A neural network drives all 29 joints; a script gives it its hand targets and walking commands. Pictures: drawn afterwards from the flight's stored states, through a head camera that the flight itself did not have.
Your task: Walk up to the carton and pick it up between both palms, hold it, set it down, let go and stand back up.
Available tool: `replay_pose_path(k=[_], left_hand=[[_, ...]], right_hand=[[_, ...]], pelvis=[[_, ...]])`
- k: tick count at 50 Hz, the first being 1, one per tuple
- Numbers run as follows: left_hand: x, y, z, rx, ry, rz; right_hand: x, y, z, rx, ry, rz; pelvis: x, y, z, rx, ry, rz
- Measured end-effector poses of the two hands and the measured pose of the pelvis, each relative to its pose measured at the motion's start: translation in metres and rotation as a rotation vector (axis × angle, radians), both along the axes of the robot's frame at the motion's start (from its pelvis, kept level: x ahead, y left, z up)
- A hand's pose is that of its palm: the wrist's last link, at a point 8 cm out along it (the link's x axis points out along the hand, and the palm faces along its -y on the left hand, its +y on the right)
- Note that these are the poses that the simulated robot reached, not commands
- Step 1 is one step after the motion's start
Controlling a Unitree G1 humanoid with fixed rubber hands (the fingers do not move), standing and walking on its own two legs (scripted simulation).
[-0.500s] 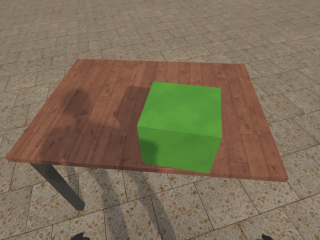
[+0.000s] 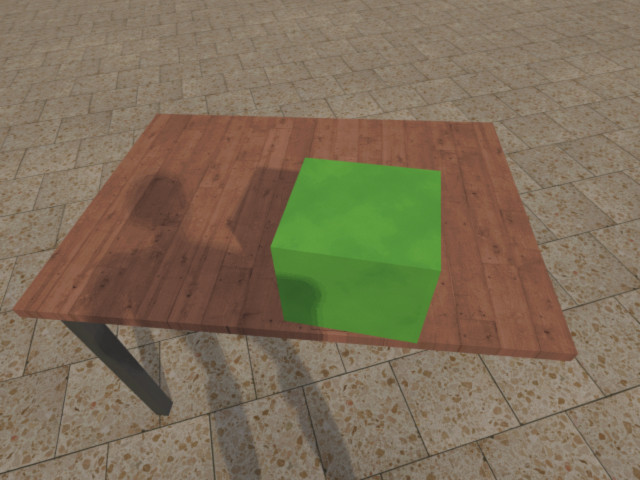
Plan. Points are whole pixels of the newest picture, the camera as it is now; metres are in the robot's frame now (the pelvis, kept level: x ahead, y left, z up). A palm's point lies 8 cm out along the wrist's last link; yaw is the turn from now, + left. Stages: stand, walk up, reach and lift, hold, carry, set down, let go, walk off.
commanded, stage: stand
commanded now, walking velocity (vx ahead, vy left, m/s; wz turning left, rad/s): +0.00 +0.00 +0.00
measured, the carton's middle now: (359, 248) +0.47 -0.03 -0.02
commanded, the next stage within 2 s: none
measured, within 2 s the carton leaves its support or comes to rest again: neither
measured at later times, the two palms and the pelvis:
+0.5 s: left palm out of the picture +0.07 +0.26 -0.10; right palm out of the picture +0.07 -0.26 -0.11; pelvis +0.00 -0.01 +0.00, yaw +0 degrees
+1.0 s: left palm out of the picture +0.06 +0.26 -0.10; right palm out of the picture +0.06 -0.26 -0.11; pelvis +0.00 -0.01 +0.00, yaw +0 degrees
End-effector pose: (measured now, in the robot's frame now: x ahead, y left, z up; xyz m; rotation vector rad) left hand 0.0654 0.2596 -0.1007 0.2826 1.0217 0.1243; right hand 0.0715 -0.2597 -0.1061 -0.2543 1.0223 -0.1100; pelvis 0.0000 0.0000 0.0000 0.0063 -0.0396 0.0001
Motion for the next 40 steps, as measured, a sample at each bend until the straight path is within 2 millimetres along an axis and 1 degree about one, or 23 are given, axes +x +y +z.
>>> replay_pose_path(k=[19, 23, 33, 40], left_hand=[[0.015, -0.004, 0.005, 0.009, -0.039, 0.008], [0.012, -0.004, 0.005, 0.006, -0.032, 0.011], [0.001, -0.005, 0.000, 0.000, 0.004, 0.017], [-0.001, -0.006, -0.002, -0.005, 0.009, 0.022]], right_hand=[[0.007, -0.004, -0.001, 0.005, -0.019, -0.006], [0.004, -0.003, -0.002, 0.006, -0.013, -0.004], [-0.012, -0.005, -0.003, -0.001, 0.027, -0.015], [-0.015, -0.006, -0.003, -0.004, 0.034, -0.020]], pelvis=[[0.005, -0.006, -0.001, -0.003, -0.004, 0.007], [0.003, -0.006, 0.000, -0.003, -0.003, 0.007], [-0.001, -0.007, 0.000, -0.003, 0.004, 0.008], [-0.002, -0.007, 0.000, -0.003, 0.006, 0.006]])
